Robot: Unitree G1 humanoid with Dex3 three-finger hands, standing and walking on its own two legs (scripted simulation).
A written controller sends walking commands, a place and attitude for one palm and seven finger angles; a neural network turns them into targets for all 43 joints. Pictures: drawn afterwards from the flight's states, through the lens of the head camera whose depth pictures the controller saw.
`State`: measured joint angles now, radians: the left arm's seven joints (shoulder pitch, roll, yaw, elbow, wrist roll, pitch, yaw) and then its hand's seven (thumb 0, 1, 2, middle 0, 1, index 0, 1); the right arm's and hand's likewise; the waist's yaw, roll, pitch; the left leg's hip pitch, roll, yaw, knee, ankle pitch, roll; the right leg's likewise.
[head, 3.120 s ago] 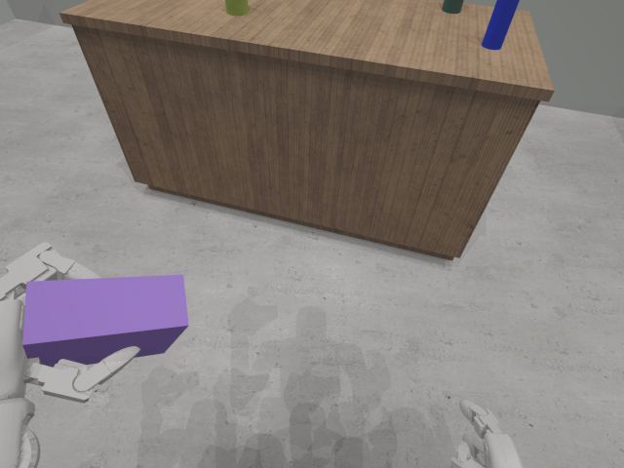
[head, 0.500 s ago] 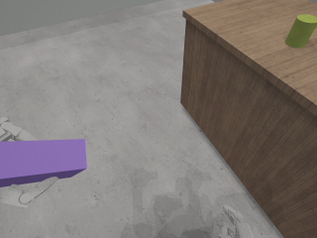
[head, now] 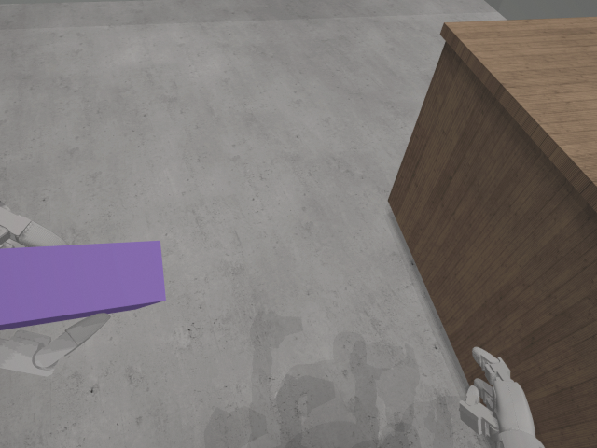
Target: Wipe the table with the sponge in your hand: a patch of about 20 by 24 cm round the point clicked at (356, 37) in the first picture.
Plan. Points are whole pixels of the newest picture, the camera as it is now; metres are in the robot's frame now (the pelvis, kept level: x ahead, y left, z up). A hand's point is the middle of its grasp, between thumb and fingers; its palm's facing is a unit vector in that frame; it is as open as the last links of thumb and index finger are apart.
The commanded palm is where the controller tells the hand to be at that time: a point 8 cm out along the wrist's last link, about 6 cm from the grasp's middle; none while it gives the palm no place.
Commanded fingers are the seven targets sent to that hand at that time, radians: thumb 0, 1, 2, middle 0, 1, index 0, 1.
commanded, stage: walk to a spot facing it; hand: left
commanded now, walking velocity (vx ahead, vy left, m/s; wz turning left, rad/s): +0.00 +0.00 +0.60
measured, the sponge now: (98, 284) +0.23 +0.20 +0.18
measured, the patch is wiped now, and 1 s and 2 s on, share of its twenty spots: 0.00 0.00 0.00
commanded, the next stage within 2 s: none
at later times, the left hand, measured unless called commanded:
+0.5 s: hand out of the picture +0.08 +0.21 +0.18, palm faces +0.62 -0.64 -0.46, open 9.5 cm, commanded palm +0.02 +0.24 +0.19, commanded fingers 0.00 0.10 1.30 -1.20 -1.60 -1.20 -1.60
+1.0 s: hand out of the picture -0.08 +0.23 +0.21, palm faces +0.83 -0.44 -0.35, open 9.5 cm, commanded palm -0.14 +0.24 +0.19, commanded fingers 0.00 0.10 1.30 -1.20 -1.60 -1.20 -1.60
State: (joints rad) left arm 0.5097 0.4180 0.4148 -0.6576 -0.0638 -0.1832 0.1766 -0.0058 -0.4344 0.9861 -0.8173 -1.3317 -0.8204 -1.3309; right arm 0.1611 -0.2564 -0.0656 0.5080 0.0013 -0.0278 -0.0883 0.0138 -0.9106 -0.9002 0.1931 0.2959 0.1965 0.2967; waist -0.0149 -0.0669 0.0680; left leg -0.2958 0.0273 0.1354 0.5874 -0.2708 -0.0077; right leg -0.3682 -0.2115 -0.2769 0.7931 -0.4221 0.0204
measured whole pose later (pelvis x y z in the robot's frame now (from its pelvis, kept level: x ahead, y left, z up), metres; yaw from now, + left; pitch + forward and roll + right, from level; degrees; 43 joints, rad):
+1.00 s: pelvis -0.11 -0.08 +0.02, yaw +36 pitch -2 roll -2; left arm 0.46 0.35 0.34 -0.56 -0.01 -0.19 0.14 -0.01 -0.44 0.99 -0.81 -1.34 -0.82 -1.33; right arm 0.26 -0.10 0.04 0.63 0.01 -0.12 -0.03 0.02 -0.91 -0.90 0.20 0.30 0.20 0.30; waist 0.02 -0.01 0.02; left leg -0.19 0.05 -0.02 0.49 -0.27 0.00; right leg -0.53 -0.11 -0.10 1.07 -0.37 0.07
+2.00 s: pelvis +0.07 +0.01 +0.00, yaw +51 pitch -1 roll +0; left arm 0.43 0.38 0.38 -0.44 -0.02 -0.20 0.14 -0.01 -0.44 1.00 -0.81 -1.34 -0.82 -1.33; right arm 0.18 -0.17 0.02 0.64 0.02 -0.06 -0.05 0.01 -0.90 -0.90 0.20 0.30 0.21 0.30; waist 0.03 0.09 0.07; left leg -0.33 0.09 0.03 0.91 -0.47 -0.01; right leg -0.36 -0.07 -0.20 0.65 -0.27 -0.04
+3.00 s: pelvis +0.17 +0.01 +0.01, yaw +32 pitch +0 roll +3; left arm 0.55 0.42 0.40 -0.59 -0.07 -0.19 0.15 -0.01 -0.45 1.00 -0.80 -1.35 -0.81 -1.34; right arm 0.12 -0.29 -0.07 0.58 0.01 0.03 -0.02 0.02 -0.91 -0.90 0.19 0.30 0.20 0.30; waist -0.02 0.00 0.13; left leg -0.54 0.05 0.01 1.20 -0.41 -0.10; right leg -0.36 0.07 -0.01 0.50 -0.15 -0.11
